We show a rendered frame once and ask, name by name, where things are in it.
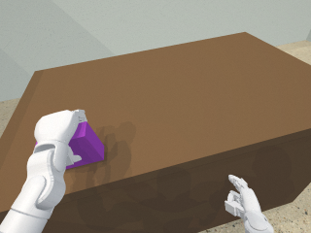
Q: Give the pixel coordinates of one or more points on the right robot forearm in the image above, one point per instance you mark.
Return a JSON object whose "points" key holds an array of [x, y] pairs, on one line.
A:
{"points": [[256, 222]]}

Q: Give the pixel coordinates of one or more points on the sponge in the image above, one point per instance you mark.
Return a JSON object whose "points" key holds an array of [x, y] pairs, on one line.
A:
{"points": [[86, 144]]}

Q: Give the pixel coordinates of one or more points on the left robot forearm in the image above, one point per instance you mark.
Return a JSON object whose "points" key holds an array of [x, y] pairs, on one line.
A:
{"points": [[43, 190]]}

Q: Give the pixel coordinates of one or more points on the robot right hand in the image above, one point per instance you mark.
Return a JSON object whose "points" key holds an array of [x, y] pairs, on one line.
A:
{"points": [[240, 203]]}

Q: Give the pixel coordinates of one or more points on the table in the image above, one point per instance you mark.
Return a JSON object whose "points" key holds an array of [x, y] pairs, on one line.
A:
{"points": [[175, 122]]}

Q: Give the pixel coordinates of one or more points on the robot left hand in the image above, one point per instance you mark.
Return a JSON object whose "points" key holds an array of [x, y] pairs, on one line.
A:
{"points": [[60, 126]]}

